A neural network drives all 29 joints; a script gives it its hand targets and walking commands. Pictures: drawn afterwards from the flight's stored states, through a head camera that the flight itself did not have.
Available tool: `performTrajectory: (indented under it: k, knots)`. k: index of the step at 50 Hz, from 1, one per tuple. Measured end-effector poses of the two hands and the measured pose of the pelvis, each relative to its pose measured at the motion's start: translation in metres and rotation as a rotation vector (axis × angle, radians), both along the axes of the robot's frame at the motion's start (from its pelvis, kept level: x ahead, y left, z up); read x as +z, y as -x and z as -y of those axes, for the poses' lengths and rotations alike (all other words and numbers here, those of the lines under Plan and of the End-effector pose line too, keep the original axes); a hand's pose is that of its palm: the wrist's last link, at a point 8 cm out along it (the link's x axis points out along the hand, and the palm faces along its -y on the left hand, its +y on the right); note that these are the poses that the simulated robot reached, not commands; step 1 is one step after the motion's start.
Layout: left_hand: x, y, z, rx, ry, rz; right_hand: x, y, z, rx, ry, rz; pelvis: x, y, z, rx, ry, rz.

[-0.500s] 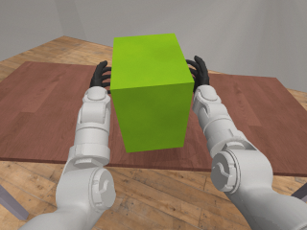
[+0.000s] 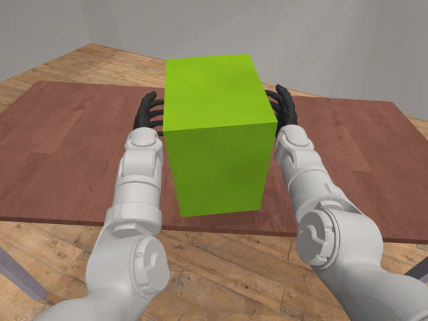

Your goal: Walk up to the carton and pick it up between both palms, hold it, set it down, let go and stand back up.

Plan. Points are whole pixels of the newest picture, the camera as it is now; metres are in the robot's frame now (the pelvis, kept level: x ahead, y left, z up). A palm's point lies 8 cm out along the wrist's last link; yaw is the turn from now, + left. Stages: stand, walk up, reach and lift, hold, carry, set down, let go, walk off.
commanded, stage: set down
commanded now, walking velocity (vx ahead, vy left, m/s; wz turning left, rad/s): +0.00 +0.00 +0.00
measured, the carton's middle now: (214, 137) +0.46 -0.01 +0.13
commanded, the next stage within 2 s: none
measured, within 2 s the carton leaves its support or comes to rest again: rests again in 1.60 s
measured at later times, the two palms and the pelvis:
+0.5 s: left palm (153, 143) +0.42 +0.11 +0.14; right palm (283, 133) +0.43 -0.15 +0.16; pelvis +0.01 -0.01 +0.00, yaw -1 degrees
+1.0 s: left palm (159, 149) +0.42 +0.10 +0.13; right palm (284, 139) +0.44 -0.16 +0.14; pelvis +0.01 -0.01 +0.00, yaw -2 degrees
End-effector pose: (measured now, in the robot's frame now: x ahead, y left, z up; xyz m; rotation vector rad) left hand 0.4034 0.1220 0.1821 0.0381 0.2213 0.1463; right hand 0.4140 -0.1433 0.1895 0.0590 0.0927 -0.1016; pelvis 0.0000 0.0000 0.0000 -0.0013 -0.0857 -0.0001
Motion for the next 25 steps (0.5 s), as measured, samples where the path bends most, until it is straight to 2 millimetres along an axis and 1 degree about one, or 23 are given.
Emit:
performTrajectory:
  k: [14, 25]
  knots:
    - [-0.024, -0.008, 0.01, 0.008, 0.012, -0.038, -0.025, -0.009, 0.01, 0.009, 0.009, -0.038, 0.0, -0.005, 0.004, -0.015, -0.003, -0.046]
    - [-0.037, -0.015, 0.01, 0.018, 0.025, -0.054, -0.031, -0.019, 0.009, 0.014, 0.023, -0.044, 0.0, -0.01, 0.006, -0.012, -0.006, -0.074]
